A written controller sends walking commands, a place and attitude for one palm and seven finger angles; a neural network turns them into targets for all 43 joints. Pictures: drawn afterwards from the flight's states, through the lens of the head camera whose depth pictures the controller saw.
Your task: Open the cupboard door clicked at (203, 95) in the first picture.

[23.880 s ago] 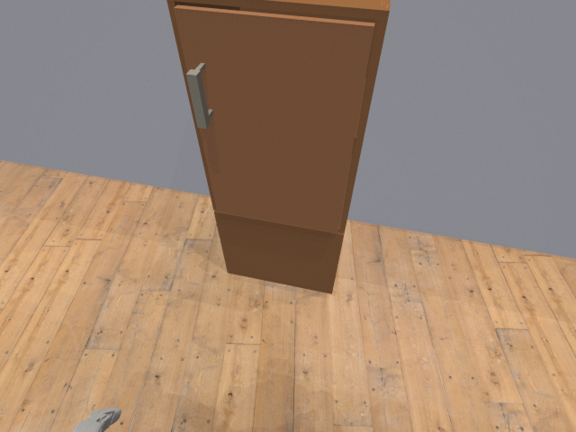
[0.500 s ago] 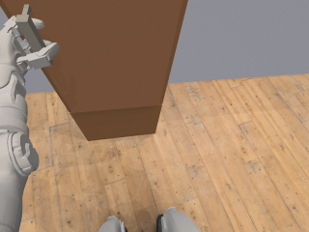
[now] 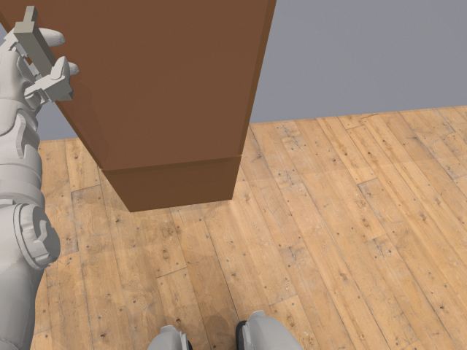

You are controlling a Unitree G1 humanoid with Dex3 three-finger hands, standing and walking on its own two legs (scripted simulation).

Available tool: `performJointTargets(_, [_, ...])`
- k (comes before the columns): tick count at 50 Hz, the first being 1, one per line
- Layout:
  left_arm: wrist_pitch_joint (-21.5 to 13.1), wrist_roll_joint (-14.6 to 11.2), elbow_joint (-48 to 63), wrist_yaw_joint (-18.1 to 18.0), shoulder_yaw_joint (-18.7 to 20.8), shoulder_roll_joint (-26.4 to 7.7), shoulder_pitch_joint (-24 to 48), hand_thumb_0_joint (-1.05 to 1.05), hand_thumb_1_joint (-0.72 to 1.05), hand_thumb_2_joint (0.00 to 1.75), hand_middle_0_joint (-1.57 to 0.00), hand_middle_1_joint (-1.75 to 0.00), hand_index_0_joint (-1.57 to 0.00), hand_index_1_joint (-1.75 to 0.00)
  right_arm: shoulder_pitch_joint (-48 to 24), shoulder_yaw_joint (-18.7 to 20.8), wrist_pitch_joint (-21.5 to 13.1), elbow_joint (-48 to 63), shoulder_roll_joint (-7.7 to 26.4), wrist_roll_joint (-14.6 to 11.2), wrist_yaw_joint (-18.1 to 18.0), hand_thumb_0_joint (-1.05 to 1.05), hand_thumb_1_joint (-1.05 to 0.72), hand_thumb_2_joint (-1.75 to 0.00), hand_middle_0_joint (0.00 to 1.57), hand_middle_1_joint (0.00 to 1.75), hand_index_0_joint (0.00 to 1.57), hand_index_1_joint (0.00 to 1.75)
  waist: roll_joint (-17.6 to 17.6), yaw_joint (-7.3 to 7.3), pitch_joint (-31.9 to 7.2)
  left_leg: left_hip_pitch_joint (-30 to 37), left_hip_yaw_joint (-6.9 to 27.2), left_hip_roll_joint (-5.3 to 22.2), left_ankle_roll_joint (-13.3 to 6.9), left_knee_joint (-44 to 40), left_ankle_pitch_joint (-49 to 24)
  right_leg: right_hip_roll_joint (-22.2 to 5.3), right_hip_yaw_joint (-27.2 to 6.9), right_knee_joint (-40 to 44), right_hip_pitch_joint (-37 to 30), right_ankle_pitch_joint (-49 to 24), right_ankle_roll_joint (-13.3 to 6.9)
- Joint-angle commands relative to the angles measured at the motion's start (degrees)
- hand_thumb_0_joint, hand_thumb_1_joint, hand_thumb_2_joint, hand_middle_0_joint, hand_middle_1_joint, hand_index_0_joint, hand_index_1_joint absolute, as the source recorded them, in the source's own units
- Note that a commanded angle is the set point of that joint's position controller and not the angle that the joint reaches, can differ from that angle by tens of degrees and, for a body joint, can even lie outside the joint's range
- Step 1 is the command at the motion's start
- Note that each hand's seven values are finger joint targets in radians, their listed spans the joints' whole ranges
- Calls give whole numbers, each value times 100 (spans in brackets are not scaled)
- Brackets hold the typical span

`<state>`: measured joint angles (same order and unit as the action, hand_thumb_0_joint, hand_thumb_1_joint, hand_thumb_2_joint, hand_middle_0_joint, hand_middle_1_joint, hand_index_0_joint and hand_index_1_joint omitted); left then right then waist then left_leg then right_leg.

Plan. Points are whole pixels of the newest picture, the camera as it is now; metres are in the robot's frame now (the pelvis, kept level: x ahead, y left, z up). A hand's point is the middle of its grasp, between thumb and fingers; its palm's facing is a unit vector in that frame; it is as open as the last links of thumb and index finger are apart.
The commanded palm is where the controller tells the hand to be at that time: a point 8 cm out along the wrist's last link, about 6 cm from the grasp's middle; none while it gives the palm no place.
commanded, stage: pull the door open along its arc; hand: left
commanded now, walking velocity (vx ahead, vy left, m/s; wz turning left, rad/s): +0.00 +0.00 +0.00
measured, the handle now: (49, 56) +0.58 +0.23 +0.11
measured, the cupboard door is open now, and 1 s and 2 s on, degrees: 0 46 45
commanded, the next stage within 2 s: open thumb and fingers to let go in 0.86 s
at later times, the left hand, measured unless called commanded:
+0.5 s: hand (90, 144) +0.41 +0.16 +0.11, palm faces +0.28 -0.96 +0.10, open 6.2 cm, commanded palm +0.35 +0.20 +0.11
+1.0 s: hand (180, 208) +0.30 +0.04 +0.12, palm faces +0.42 -0.91 -0.01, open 6.2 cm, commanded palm +0.27 +0.10 +0.11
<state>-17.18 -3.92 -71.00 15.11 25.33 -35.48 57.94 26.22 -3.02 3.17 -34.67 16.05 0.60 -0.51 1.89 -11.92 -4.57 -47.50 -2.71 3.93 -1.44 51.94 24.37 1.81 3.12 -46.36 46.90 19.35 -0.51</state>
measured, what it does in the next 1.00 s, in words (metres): stands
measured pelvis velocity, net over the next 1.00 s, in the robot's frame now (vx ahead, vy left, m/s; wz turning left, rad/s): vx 0.01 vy -0.05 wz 0.08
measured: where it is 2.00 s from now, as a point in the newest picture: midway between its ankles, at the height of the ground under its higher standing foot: outside the picture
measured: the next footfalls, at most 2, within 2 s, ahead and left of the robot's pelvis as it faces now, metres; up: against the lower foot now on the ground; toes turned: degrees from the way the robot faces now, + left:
none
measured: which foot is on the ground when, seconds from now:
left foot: down 0.00-1.00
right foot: down 0.00-1.00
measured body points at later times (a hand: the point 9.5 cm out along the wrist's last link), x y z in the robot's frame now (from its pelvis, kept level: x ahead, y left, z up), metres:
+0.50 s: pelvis +0.02 +0.00 +0.02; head +0.07 +0.00 +0.47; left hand +0.39 +0.21 +0.11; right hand +0.14 -0.24 -0.09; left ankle +0.00 +0.10 -0.69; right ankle +0.02 -0.12 -0.69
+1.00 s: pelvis +0.01 -0.05 +0.03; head +0.00 -0.07 +0.48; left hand +0.28 +0.09 +0.12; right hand +0.19 -0.25 -0.07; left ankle +0.00 +0.10 -0.69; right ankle +0.02 -0.12 -0.69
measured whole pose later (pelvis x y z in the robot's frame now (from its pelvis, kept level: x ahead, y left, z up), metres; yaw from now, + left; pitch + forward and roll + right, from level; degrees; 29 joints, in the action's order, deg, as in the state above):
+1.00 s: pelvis +0.01 -0.05 +0.03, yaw +5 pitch +2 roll +0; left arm -3.4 3.2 -5.5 -32.8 -12.2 6.0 -1.4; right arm 10.8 -0.7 2.5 -34.5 10.9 3.3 -0.2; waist 2.6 -0.7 -3.4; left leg -20.7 0.5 2.4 1.7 39.6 20.7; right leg 0.9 6.3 -39.4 21.1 20.4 -3.7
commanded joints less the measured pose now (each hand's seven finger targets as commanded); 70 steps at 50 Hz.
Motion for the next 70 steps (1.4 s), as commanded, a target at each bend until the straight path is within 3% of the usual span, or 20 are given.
performJointTargets(1, [-436, -217, 1559, 77, 207, -1438, 1676, 0, 90, 90, -40, -135, -40, -135, 939, 430, -57, 386, 1073, 0, -55, 0, -90, -90, 20, 30, 20, 30, 719, 335, -2967, 1987, 390, -222, -35, -564, -2465, 163, -127, 358, -1581, -1998, -36])
performJointTargets(15, [-124, -863, 4113, -137, -507, 369, -1725, 0, 90, 90, -40, -135, -40, -135, 92, 586, -152, 895, 788, -229, 124, 0, -90, -90, 20, 30, 20, 30, 220, 915, -2346, 2453, 188, -175, 11, -973, -3562, 112, -41, 555, -2384, -2820, -30])
performJointTargets(16, [-42, -1162, 4598, -960, 236, 431, -1684, 0, 90, 90, -40, -135, -40, -135, -135, 584, -240, 928, 610, -193, 138, 0, -90, -90, 20, 30, 20, 30, 172, 1348, -2174, 2179, 199, -232, 61, -1021, -3601, 120, 38, 640, -2455, -2728, -21])
performJointTargets(17, [66, -1070, 4744, -1386, -289, 1090, -2072, 0, 90, 90, -40, -135, -40, -135, -212, 571, -320, 909, 573, -183, 198, 0, -90, -90, 20, 30, 20, 30, 260, 1193, -2051, 2305, 190, -213, 133, -1102, -3602, 120, 80, 635, -2428, -2645, 2])
performJointTargets(18, [141, -1039, 4878, -1666, -430, 1414, -2390, 0, 90, 90, -40, -135, -40, -135, -264, 579, -377, 878, 562, -202, 246, 0, -90, -90, 20, 30, 20, 30, 127, 1170, -1868, 2334, 201, -196, 169, -1144, -3495, 115, 129, 692, -2325, -2499, 11])
performJointTargets(21, [212, -698, 5827, -2473, -643, 1745, -2774, 0, 90, 90, -40, -135, -40, -135, -469, 608, -478, 873, 520, -105, 317, 0, -90, -90, 20, 30, 20, 30, -7, 1216, -2062, 2457, 142, -227, 165, -1177, -3480, 70, 105, 687, -2627, -2607, -12])
performJointTargets(22, [251, -559, 6019, -2737, -842, 2028, -2941, 0, 90, 90, -40, -135, -40, -135, -572, 605, -503, 866, 445, -74, 339, 0, -90, -90, 20, 30, 20, 30, 0, 1217, -2095, 2523, 118, -230, 167, -1193, -3483, 39, 97, 683, -2693, -2662, -12])
performJointTargets(26, [511, 146, 6514, -3736, -1654, 2786, -2995, 0, 90, 90, -40, -135, -40, -135, -906, 583, -464, 840, 350, 71, 352, 0, -90, -90, 20, 30, 20, 30, -267, 1115, -1756, 2499, 168, -222, 158, -1320, -2896, -34, 100, 769, -2669, -2262, -42])
performJointTargets(28, [677, 352, 6753, -4186, -2008, 3262, -3135, 0, 90, 90, -40, -135, -40, -135, -1178, 566, -434, 902, 276, 132, 328, 0, -90, -90, 20, 30, 20, 30, -254, 1147, -1691, 2498, 162, -248, 162, -1410, -2514, -86, 100, 812, -2736, -2019, -57])
performJointTargets(30, [795, 544, 6980, -4455, -2468, 3664, -3177, 0, 90, 90, -40, -135, -40, -135, -1345, 545, -409, 886, 216, 176, 281, 0, -90, -90, 20, 30, 20, 30, -252, 1096, -1645, 2608, 172, -254, 166, -1442, -2297, -115, 81, 874, -2730, -1835, -74])
performJointTargets(31, [833, 653, 7075, -4522, -2666, 3752, -3215, 0, 90, 90, -40, -135, -40, -135, -1366, 553, -389, 891, 219, 203, 246, 0, -90, -90, 20, 30, 20, 30, -456, 1030, -1626, 2650, 190, -239, 147, -1449, -2247, -125, 73, 926, -2757, -1818, -67])
performJointTargets(37, [984, 893, 7568, -4612, -3573, 4406, -3741, 0, 90, 90, -40, -135, -40, -135, -1759, 490, -337, 963, 81, 245, 104, 0, -90, -90, 20, 30, 20, 30, -604, 1011, -1318, 2773, 183, -297, 87, -1521, -1797, -213, -6, 1188, -2910, -1592, -79])
performJointTargets(41, [997, 882, 7813, -4648, -3792, 4522, -4394, 0, 90, 90, -40, -135, -40, -135, -1988, 452, -356, 1006, -10, 251, 69, 0, -90, -90, 20, 30, 20, 30, -730, 1106, -1065, 2771, 189, -358, 64, -1512, -1601, -276, -110, 1409, -3040, -1452, -71])
performJointTargets(44, [1015, 891, 8110, -4674, -3875, 4551, -4916, 0, 90, 90, -40, -135, -40, -135, -2150, 414, -339, 1060, -77, 245, 71, 0, -90, -90, 20, 30, 20, 30, -587, 1206, -1011, 2803, 164, -415, 57, -1517, -1541, -334, -205, 1523, -3161, -1397, -78])
performJointTargets(48, [1036, 842, 7838, -4859, -3538, 4163, -3774, 0, 90, 90, -40, -135, -40, -135, -2332, 318, -320, 861, -102, 277, -43, 0, -90, -90, 20, 30, 20, 30, -664, 1059, -523, 2682, 236, -506, 32, -1446, -1074, -504, -556, 1961, -2879, -598, 12])
performJointTargets(50, [1019, 784, 7526, -4902, -3311, 4037, -3727, 0, 76, 84, -39, -134, -39, -134, -2417, 305, -305, 784, -134, 291, -115, 0, -90, -90, 20, 30, 20, 30, -841, 1115, -395, 2602, 269, -534, 39, -1456, -846, -583, -770, 2203, -2865, -84, 45])
performJointTargets(52, [968, 758, 7460, -4893, -3180, 3940, -3749, 0, 62, 78, -38, -132, -38, -132, -2474, 334, -297, 750, -149, 300, -157, 0, -90, -90, 20, 30, 20, 30, -825, 1205, -641, 2610, 269, -549, 37, -1496, -857, -635, -908, 2258, -3042, -96, 61])
performJointTargets(60, [792, 598, 7063, -4570, -3179, 4066, -3723, 0, 6, 54, -34, -126, -34, -126, -2298, 361, -277, 695, -111, 287, -188, 0, -90, -90, 20, 30, 20, 30, -730, 1220, -1125, 2660, 242, -512, 44, -1643, -1242, -562, -619, 1807, -3329, -1270, 72])
performJointTargets(68, [764, 584, 7101, -4575, -3245, 4181, -3846, 0, -50, 30, -30, -120, -30, -120, -2209, 387, -315, 789, -69, 273, -142, 0, -90, -90, 20, 30, 20, 30, -929, 1224, -1019, 2680, 205, -484, 37, -1677, -1341, -452, -384, 1698, -3218, -1228, 33])
performJointTargets(70, [765, 657, 7206, -4639, -3322, 4242, -3671, 0, -50, 30, -30, -120, -30, -120, -2199, 396, -324, 793, -69, 286, -134, 0, -90, -90, 20, 30, 20, 30, -815, 1194, -1052, 2755, 192, -479, 29, -1648, -1398, -429, -353, 1664, -3136, -1199, 6])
